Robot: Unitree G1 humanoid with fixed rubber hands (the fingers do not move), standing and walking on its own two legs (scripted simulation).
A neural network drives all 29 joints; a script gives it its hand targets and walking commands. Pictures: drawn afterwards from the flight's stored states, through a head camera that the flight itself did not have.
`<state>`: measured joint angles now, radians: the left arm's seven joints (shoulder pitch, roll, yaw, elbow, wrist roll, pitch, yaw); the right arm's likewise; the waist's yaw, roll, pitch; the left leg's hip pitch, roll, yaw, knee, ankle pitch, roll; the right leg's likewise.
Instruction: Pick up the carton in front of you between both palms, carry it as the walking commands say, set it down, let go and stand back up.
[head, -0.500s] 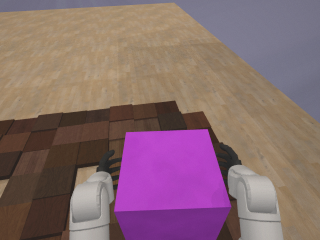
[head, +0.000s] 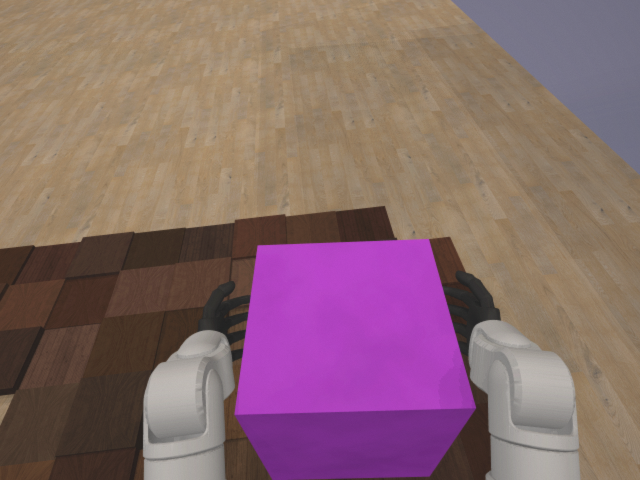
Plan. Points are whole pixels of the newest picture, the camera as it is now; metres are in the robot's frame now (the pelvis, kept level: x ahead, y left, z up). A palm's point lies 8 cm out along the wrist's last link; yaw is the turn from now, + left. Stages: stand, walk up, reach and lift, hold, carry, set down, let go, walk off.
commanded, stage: carry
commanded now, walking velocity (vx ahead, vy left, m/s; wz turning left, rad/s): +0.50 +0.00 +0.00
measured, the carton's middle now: (346, 365) +0.28 +0.01 +0.00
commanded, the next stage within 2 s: none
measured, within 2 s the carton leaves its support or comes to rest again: neither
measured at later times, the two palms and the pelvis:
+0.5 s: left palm (230, 156) +0.65 +0.21 +0.07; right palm (396, 149) +0.63 -0.09 +0.08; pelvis +0.33 +0.07 -0.02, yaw -1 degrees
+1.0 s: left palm (246, 60) +1.03 +0.23 +0.09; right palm (366, 49) +1.06 -0.07 +0.09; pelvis +0.67 +0.05 +0.00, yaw +0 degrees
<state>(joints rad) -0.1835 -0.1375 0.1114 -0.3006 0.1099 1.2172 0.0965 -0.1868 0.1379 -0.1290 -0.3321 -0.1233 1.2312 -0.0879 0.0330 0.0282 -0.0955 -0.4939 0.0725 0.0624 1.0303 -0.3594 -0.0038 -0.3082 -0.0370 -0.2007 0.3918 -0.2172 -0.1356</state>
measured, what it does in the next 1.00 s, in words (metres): walks ahead: left foot, then right foot 0.03 m higher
